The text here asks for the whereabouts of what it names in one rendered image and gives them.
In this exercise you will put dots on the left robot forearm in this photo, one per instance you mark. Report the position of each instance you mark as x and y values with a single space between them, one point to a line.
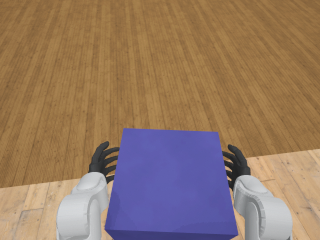
78 215

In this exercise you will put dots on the left robot hand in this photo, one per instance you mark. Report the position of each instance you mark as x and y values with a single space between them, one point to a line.
98 161

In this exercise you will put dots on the right robot forearm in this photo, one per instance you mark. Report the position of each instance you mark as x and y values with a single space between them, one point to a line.
266 217

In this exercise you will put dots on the carton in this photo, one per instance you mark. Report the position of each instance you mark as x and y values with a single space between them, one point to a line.
170 185

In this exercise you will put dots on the right robot hand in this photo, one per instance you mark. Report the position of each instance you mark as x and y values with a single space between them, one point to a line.
239 166

